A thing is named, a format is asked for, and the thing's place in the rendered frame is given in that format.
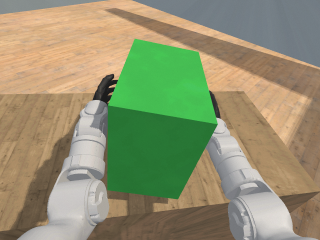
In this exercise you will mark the carton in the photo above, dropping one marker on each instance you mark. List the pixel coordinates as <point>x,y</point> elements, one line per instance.
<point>160,120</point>

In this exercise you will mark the right robot hand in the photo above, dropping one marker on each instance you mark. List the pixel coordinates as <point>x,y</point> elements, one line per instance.
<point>215,105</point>

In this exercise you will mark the right robot forearm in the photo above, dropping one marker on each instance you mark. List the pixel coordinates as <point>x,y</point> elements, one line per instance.
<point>237,176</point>

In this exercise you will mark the left robot hand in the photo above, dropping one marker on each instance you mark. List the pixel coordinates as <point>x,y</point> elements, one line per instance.
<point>103,89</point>

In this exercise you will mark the right robot upper arm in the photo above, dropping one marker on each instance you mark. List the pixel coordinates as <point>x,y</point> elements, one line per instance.
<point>260,216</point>

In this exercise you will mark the left robot forearm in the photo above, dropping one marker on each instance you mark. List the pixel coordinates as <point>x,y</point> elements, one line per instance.
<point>86,155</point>

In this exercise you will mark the left robot upper arm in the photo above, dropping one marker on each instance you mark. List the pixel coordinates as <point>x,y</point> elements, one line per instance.
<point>74,210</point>

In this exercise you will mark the pedestal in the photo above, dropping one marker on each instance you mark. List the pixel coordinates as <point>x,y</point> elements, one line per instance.
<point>36,132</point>

